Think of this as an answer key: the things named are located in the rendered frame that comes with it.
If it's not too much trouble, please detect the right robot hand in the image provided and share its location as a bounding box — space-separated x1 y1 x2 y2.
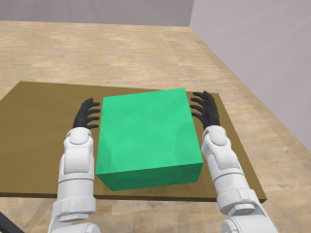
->
190 90 221 131

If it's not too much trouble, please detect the left robot hand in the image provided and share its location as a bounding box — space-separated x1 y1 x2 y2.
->
72 98 101 130

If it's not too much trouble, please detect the left robot upper arm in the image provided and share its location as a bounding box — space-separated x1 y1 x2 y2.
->
52 222 101 233

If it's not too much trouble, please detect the right robot forearm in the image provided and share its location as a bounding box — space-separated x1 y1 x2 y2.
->
201 125 278 233

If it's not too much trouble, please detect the left robot forearm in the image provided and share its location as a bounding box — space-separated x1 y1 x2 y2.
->
48 127 96 233

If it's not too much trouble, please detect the carton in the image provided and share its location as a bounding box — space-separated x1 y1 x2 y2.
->
95 87 204 191

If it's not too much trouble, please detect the table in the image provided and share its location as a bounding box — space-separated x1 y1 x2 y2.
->
0 81 267 233

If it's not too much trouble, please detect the right robot upper arm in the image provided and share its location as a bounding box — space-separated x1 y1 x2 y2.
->
221 215 277 233

